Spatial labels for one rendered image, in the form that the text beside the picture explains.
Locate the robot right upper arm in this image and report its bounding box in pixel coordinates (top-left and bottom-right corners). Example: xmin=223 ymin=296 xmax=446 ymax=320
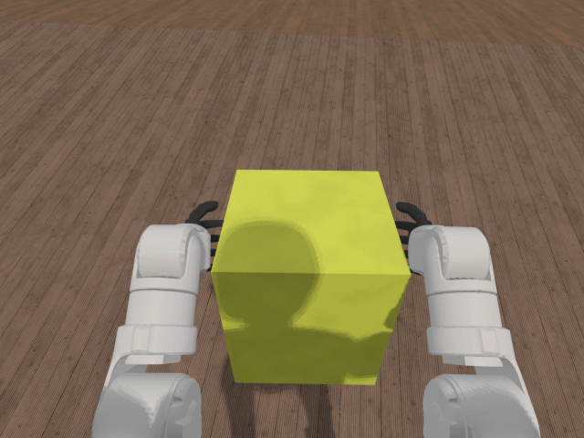
xmin=423 ymin=374 xmax=539 ymax=438

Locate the carton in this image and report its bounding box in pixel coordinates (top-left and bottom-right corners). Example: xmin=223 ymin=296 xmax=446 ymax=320
xmin=211 ymin=170 xmax=412 ymax=385

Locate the right robot hand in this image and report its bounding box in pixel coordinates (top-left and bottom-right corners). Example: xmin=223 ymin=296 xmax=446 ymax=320
xmin=394 ymin=202 xmax=433 ymax=276

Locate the right robot forearm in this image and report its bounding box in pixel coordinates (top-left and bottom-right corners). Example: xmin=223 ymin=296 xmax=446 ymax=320
xmin=408 ymin=225 xmax=540 ymax=438

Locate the robot left upper arm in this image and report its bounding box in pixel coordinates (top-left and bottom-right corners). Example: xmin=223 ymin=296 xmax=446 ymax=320
xmin=93 ymin=372 xmax=202 ymax=438

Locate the left robot hand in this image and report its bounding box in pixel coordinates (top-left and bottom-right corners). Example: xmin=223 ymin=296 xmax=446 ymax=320
xmin=185 ymin=201 xmax=224 ymax=272

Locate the left robot forearm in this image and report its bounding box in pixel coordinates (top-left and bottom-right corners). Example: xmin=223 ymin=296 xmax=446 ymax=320
xmin=91 ymin=224 xmax=211 ymax=438

